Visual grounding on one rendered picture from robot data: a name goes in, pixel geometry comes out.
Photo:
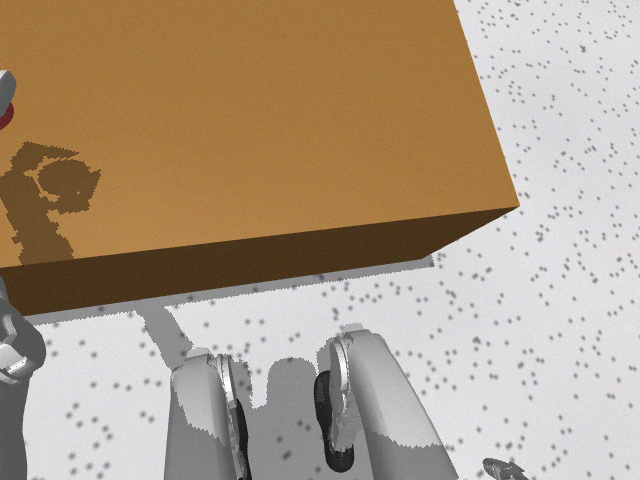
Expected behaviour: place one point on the left robot arm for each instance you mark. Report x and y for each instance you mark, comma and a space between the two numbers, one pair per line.
22, 351

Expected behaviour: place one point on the right robot hand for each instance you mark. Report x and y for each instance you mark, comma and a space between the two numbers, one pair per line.
503, 471

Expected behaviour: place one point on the left robot hand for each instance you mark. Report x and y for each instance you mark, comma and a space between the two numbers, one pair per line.
7, 90

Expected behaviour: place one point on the right robot foot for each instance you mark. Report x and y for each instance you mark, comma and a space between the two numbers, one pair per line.
337, 461

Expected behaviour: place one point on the can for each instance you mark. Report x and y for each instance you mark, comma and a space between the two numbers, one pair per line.
7, 117

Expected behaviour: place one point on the left robot foot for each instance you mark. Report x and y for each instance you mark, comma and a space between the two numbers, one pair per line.
243, 442

